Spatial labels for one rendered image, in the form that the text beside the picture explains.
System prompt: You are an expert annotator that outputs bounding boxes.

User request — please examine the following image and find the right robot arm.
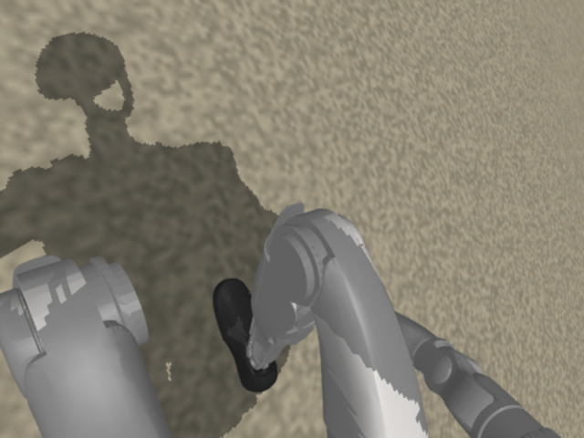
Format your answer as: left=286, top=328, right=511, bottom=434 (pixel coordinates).
left=413, top=338, right=561, bottom=438

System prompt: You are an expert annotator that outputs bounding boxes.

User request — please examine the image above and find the right robot foot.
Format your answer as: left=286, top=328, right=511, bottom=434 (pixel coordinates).
left=213, top=278, right=277, bottom=392

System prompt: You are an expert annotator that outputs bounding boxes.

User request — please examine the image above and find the right robot hand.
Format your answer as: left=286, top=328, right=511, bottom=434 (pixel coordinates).
left=395, top=311, right=437, bottom=367

